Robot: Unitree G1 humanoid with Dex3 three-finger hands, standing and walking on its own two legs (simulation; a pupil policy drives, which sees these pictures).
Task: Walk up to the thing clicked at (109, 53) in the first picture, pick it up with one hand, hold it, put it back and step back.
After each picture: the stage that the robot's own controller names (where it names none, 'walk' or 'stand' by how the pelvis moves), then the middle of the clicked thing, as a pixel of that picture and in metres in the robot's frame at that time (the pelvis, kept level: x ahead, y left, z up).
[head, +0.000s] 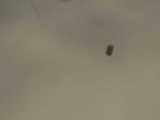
stand; (109, 50) +1.31 -0.30 -0.72
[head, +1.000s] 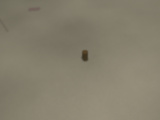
walk; (85, 55) +1.21 +0.07 -0.70
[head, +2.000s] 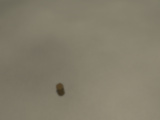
walk; (60, 89) +0.76 +0.25 -0.71
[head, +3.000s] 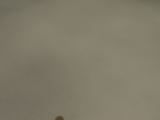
walk; out of the picture +0.49 +0.15 -0.70
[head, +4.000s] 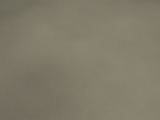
stand; out of the picture +0.36 +0.18 -0.72
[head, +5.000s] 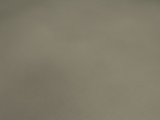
stand; out of the picture +0.35 +0.17 -0.72
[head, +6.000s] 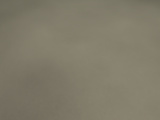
stand; out of the picture +0.36 +0.17 -0.73
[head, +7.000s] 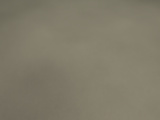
stand; out of the picture +0.36 +0.18 -0.73
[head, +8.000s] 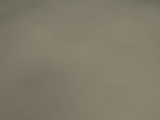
stand; out of the picture +0.35 +0.18 -0.73
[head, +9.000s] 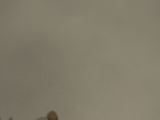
go down; (52, 118) +0.39 +0.17 -0.67
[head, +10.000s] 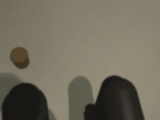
go down; (20, 58) +0.46 +0.20 -0.29
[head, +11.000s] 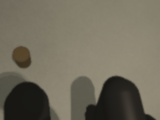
close in; (22, 58) +0.46 +0.20 -0.29
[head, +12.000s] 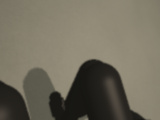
close; out of the picture +0.45 +0.24 -0.23
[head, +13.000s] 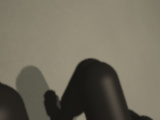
close; out of the picture +0.44 +0.25 -0.23
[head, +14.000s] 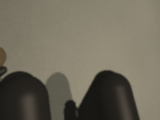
lift; out of the picture +0.37 +0.24 -0.17
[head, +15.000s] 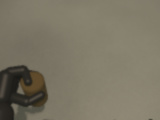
lift; (35, 90) +0.32 +0.16 +0.00
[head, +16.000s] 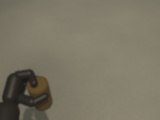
hold; (40, 94) +0.32 +0.15 +0.01
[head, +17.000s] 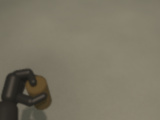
hold; (39, 93) +0.33 +0.16 +0.00
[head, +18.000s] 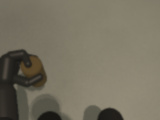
crouch; (35, 72) +0.39 +0.16 -0.07
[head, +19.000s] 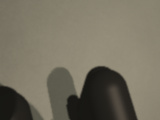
lower; out of the picture +0.47 +0.23 -0.18
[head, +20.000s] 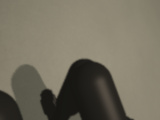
lower; out of the picture +0.45 +0.26 -0.24
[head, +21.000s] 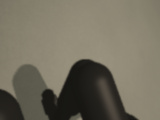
lower; out of the picture +0.45 +0.26 -0.24
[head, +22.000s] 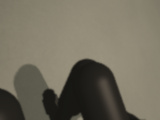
lower; out of the picture +0.45 +0.26 -0.23
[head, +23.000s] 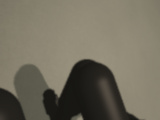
lower; out of the picture +0.44 +0.26 -0.24
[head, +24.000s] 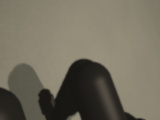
open; out of the picture +0.43 +0.25 -0.24
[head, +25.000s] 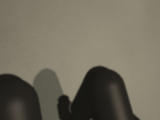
stand; out of the picture +0.44 +0.23 -0.25
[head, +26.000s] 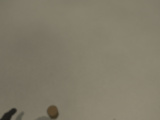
stand; (53, 112) +0.40 +0.16 -0.59
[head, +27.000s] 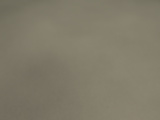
stand; out of the picture +0.39 +0.15 -0.67
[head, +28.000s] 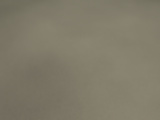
stand; out of the picture +0.38 +0.15 -0.67
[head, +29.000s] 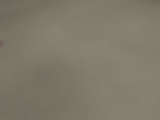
stand; out of the picture +0.40 +0.15 -0.72
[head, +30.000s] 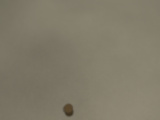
walk; (68, 110) +0.44 +0.12 -0.70
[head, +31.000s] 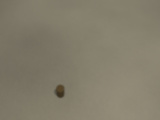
walk; (60, 91) +0.62 +0.12 -0.70
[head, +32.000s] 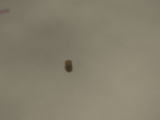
walk; (68, 66) +0.96 +0.20 -0.70
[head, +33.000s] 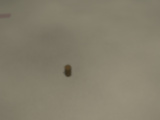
stand; (68, 70) +0.99 +0.15 -0.71
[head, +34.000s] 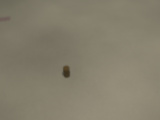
stand; (66, 71) +1.01 +0.17 -0.73
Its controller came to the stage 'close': yes
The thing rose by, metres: 0.72
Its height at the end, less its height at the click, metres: +0.00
